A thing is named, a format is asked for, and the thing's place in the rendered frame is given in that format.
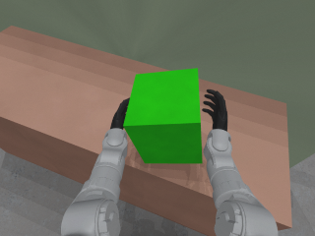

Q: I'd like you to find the left robot upper arm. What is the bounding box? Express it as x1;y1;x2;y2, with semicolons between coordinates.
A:
61;198;121;236

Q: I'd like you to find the robot left forearm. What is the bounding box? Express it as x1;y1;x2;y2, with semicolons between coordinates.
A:
61;128;128;236

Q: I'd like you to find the right robot upper arm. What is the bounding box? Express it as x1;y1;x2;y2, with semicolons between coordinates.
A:
214;199;278;236

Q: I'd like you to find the robot left hand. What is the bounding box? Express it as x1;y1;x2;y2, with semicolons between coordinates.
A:
110;97;130;130

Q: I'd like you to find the robot right forearm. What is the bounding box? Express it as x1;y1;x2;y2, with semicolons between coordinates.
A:
203;129;279;236

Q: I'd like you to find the pedestal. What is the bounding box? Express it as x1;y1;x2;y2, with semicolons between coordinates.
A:
0;26;292;236

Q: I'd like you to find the robot right hand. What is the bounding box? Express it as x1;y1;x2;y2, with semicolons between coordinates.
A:
202;89;228;131

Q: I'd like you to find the carton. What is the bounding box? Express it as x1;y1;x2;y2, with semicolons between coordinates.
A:
123;68;203;164

